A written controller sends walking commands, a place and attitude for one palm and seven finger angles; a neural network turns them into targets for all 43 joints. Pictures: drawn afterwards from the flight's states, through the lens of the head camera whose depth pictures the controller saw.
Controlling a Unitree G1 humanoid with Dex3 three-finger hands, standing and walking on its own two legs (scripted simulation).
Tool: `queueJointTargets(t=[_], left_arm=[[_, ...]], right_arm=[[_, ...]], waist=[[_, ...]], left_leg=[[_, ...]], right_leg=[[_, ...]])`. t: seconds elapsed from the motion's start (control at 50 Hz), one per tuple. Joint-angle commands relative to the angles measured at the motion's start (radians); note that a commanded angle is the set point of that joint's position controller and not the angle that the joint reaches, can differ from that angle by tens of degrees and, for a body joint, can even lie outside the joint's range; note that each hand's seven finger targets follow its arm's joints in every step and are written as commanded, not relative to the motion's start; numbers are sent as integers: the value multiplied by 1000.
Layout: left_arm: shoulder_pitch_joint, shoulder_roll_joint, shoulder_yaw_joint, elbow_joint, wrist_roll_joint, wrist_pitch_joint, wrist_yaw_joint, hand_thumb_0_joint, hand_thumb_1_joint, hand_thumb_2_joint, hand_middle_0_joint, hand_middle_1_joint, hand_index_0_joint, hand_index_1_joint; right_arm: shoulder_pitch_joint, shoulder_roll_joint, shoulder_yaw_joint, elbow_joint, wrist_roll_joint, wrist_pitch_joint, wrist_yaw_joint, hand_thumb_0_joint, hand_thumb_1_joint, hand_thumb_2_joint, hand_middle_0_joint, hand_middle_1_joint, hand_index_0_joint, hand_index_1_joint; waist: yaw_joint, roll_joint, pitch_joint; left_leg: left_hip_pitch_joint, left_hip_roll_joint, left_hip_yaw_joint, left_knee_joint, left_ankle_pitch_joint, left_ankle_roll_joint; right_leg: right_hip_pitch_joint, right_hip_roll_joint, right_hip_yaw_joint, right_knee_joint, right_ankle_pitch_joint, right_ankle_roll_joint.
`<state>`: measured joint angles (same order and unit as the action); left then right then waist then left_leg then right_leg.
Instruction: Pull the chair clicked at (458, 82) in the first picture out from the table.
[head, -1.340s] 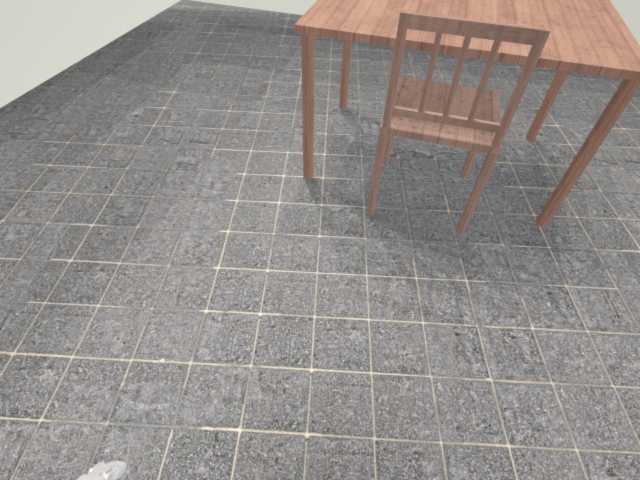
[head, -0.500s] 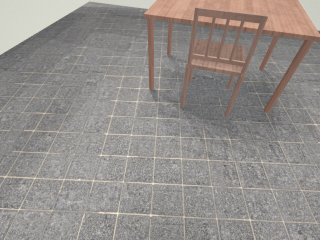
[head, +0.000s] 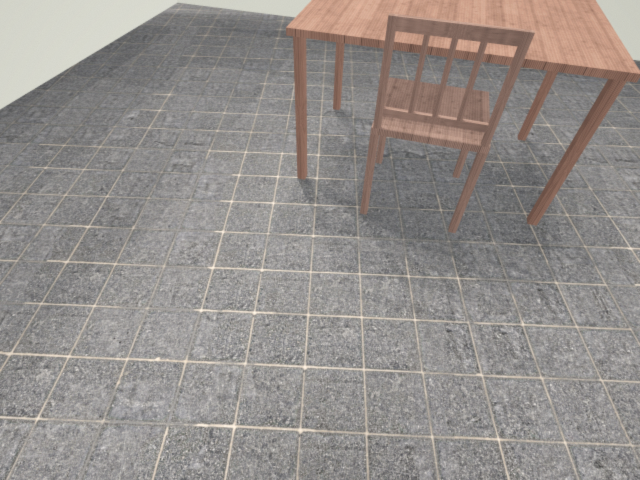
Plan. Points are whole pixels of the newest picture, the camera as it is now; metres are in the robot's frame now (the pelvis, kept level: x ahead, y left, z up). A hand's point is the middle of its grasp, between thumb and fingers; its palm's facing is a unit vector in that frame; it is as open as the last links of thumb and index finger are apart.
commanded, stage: look at it before walking up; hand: left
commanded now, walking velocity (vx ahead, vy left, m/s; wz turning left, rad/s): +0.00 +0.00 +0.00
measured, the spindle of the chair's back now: (444, 79) +1.32 -0.34 -0.11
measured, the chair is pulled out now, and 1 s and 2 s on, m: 0.00 0.00 0.00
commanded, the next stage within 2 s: walk to a spot facing it in 0.10 s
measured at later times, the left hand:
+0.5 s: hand out of the picture +0.07 +0.20 -0.18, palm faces -0.12 -0.96 -0.26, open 7.4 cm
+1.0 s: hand (215, 441) +0.22 +0.18 -0.20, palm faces -0.26 -0.95 -0.19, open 7.4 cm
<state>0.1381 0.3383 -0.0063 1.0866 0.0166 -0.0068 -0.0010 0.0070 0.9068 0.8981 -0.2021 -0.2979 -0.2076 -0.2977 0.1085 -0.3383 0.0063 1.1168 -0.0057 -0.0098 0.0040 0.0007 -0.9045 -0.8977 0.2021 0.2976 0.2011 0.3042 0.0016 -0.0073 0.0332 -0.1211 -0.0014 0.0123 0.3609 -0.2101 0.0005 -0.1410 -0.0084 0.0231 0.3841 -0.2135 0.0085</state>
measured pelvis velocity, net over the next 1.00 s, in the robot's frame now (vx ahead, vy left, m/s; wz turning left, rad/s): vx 0.21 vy -0.02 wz -0.40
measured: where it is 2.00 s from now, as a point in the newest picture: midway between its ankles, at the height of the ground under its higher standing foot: (390, 385)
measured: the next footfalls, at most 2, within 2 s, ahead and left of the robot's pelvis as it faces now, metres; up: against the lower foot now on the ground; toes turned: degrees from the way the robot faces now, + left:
left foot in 0.96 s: +0.36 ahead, +0.05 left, +0.00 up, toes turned -16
right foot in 1.52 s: +0.44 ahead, -0.28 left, +0.00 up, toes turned -49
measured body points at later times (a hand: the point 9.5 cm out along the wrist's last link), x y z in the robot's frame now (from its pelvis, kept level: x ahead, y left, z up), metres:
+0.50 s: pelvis +0.03 -0.02 -0.01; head +0.04 -0.03 +0.43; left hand +0.07 +0.25 -0.16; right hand +0.05 -0.29 -0.16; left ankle -0.01 +0.12 -0.75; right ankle +0.00 -0.12 -0.74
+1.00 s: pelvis +0.21 -0.02 -0.03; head +0.26 -0.01 +0.42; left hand +0.23 +0.23 -0.18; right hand +0.28 -0.28 -0.14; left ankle +0.33 +0.06 -0.75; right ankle +0.02 -0.11 -0.72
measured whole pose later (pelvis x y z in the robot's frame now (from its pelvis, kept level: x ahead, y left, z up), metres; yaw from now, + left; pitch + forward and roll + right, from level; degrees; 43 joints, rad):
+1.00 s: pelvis +0.21 -0.02 -0.03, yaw -23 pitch +1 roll -1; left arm 0.43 0.19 0.08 1.05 0.02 -0.03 0.00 0.01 0.91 0.90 -0.20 -0.30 -0.21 -0.30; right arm 0.07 -0.17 -0.02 0.90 -0.02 -0.06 0.01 0.00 -0.91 -0.90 0.20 0.30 0.20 0.30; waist 0.07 -0.04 0.07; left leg -0.44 0.07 0.10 0.64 -0.19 0.02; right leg -0.12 0.04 0.14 0.73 -0.51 -0.02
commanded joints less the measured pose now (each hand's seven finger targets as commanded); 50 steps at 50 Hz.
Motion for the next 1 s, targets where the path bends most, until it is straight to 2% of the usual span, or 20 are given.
queueJointTargets(t=[0.0,0.18,0.28,0.36,0.4,0.44,0.48,0.5,0.52,0.54,0.6,0.66,0.76,0.84,0.86,0.9,0.92,0.94,0.96,0.98], left_arm=[[-39,206,38,-64,-6,-19,14,0,900,900,-200,-300,-200,-300],[-34,205,37,-57,-6,-20,14,0,900,900,-200,-300,-200,-300],[36,102,28,-66,-1,20,8,0,900,900,-200,-300,-200,-300],[78,69,46,-126,7,31,-17,0,900,900,-200,-300,-200,-300],[64,36,57,-162,8,26,-27,0,900,900,-200,-300,-200,-300],[86,17,65,-176,7,14,-37,0,900,900,-200,-300,-200,-300],[246,-8,75,-129,13,4,-38,0,900,900,-200,-300,-200,-300],[359,78,94,-102,18,-14,-27,0,900,900,-200,-300,-200,-300],[458,162,108,-86,6,-25,-8,0,900,900,-200,-300,-200,-300],[469,140,104,-89,-4,-31,9,0,900,900,-200,-300,-200,-300],[312,50,85,-130,6,-42,10,0,900,900,-200,-300,-200,-300],[314,31,86,-118,7,-58,8,0,900,900,-200,-300,-200,-300],[354,17,90,-92,9,-61,11,0,900,900,-200,-300,-200,-300],[349,20,95,-87,15,-54,17,0,900,900,-200,-300,-200,-300],[331,29,101,-95,14,-52,18,0,900,900,-200,-300,-200,-300],[287,34,108,-106,7,-51,18,0,900,900,-200,-300,-200,-300],[281,13,110,-113,1,-52,14,0,900,900,-200,-300,-200,-300],[308,-42,110,-126,-11,-47,0,0,900,900,-200,-300,-200,-300],[294,-71,105,-156,-11,-54,-9,0,900,900,-200,-300,-200,-300],[248,-50,104,-156,-2,-47,-5,0,900,900,-200,-300,-200,-300]], right_arm=[[-45,-207,-43,-64,0,-26,-17,0,-900,-900,200,300,200,300],[-47,-208,-42,-61,-1,-25,-17,0,-900,-900,200,300,200,300],[45,-108,-31,-60,-10,-3,-21,0,-900,-900,200,300,200,300],[80,-161,-68,-110,-14,4,-20,0,-900,-900,200,300,200,300],[95,-169,-83,-128,-13,-8,-20,0,-900,-900,200,300,200,300],[89,-149,-85,-141,-16,-16,-19,0,-900,-900,200,300,200,300],[52,-120,-82,-153,-18,-14,-17,0,-900,-900,200,300,200,300],[44,-51,-68,-184,-9,-12,-11,0,-900,-900,200,300,200,300],[-45,-6,-53,-253,-9,-24,-2,0,-900,-900,200,300,200,300],[-91,-44,-60,-269,-10,-32,-6,0,-900,-900,200,300,200,300],[-50,-3,-68,-239,-17,-35,1,0,-900,-900,200,300,200,300],[-4,41,-70,-225,-14,-25,7,0,-900,-900,200,300,200,300],[-74,70,-72,-271,-10,-31,18,0,-900,-900,200,300,200,300],[-125,79,-68,-299,-4,-47,19,0,-900,-900,200,300,200,300],[-108,76,-69,-301,-2,-51,17,0,-900,-900,200,300,200,300],[37,44,-77,-255,-5,-62,0,0,-900,-900,200,300,200,300],[193,-8,-89,-208,-9,-67,-18,0,-900,-900,200,300,200,300],[349,-140,-122,-174,-23,-69,-28,0,-900,-900,200,300,200,300],[410,-173,-118,-164,-22,-60,-25,0,-900,-900,200,300,200,300],[321,-114,-104,-173,-16,-60,-26,0,-900,-900,200,300,200,300]], waist=[[-1,0,-67],[0,6,-62],[-8,5,-37],[-10,137,64],[-13,182,71],[5,131,51],[78,74,31],[119,-197,15],[154,-378,27],[154,-238,43],[50,-42,68],[24,-57,25],[44,-113,30],[60,-148,35],[51,-154,29],[-23,-119,-27],[-84,-58,-114],[-132,207,-242],[-122,309,-246],[-98,245,-184]], left_leg=[[16,127,-97,-54,155,28],[23,128,-94,-57,146,26],[20,144,-39,-8,-35,10],[-14,260,-164,-112,-393,87],[2,366,-202,-144,-308,158],[-33,366,-112,-62,-171,148],[-191,269,34,178,-167,74],[-414,144,153,512,-281,-2],[-643,42,129,768,-436,-31],[-669,81,8,823,-358,-22],[-612,134,-14,796,-157,-45],[-543,123,25,710,-67,-64],[-570,104,48,562,6,-68],[-446,73,68,376,-21,-47],[-378,64,65,330,-35,-39],[-128,28,87,168,18,-24],[146,74,49,118,57,-6],[381,348,-270,105,33,71],[350,537,-520,-52,-38,155],[213,543,-512,-131,-238,147]], right_leg=[[0,-110,88,-55,161,-36],[-7,-110,93,-63,157,-37],[-95,-66,117,7,25,-35],[-282,35,49,206,-229,-30],[-342,9,-29,391,-261,-15],[-268,-28,-48,350,-274,-17],[-15,8,-102,174,-132,-29],[154,-150,200,-36,-223,-95],[189,-365,621,-202,-151,-207],[160,-367,658,-207,-100,-252],[52,-284,447,-168,-46,-251],[31,-213,293,-150,150,-218],[89,-174,255,-139,227,-196],[80,-174,264,-87,321,-173],[59,-172,267,-67,343,-170],[-4,-119,233,85,455,-139],[-125,-72,205,265,412,-109],[-328,55,77,578,5,-59],[-458,92,21,846,-373,-38],[-492,33,61,966,-325,-43]])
